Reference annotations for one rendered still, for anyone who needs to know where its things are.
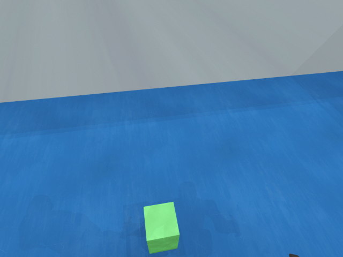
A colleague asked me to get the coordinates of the carton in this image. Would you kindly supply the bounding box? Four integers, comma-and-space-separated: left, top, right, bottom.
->
144, 202, 180, 254

